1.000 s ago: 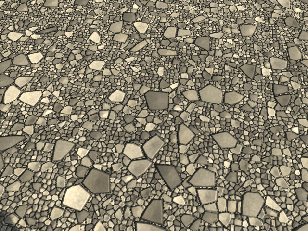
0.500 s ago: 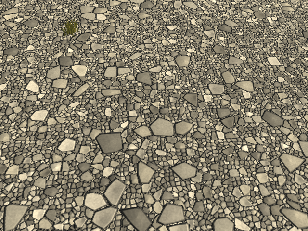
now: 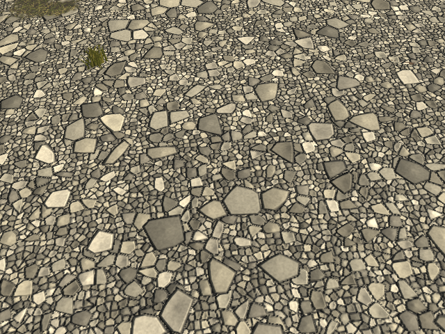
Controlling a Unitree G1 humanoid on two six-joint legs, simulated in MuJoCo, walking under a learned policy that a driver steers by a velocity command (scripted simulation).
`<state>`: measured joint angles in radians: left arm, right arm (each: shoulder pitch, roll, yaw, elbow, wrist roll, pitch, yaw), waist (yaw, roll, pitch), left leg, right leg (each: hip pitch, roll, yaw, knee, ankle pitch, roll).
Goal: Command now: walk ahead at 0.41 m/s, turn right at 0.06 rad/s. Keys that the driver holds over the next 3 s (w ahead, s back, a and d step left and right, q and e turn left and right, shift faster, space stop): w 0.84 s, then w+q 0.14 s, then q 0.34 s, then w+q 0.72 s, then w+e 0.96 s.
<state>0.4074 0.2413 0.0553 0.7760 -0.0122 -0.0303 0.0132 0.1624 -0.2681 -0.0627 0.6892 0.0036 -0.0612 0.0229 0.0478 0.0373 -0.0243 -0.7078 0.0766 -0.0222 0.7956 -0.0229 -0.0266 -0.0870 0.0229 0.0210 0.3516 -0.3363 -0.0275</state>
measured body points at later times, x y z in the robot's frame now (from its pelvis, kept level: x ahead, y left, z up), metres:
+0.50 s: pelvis +0.26 +0.06 +0.01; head +0.28 +0.07 +0.46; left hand +0.44 +0.31 -0.09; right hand +0.30 -0.21 -0.11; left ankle +0.20 +0.15 -0.74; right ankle +0.44 -0.12 -0.68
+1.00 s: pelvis +0.55 +0.01 +0.01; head +0.57 +0.01 +0.46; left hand +0.58 +0.29 -0.11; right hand +0.73 -0.24 -0.10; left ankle +0.69 +0.20 -0.67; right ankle +0.51 -0.08 -0.74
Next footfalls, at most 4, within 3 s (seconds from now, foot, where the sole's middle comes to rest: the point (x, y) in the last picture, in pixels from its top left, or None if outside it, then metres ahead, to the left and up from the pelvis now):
0.14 left None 0.24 0.15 -0.78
0.68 right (278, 311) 0.55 -0.08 -0.78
1.18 left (202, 232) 0.82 0.17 -0.78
1.68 right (259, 208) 0.92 -0.03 -0.78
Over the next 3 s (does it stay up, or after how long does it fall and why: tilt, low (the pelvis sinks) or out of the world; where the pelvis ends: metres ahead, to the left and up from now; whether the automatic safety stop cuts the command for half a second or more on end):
stays up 1.36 0.43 0.01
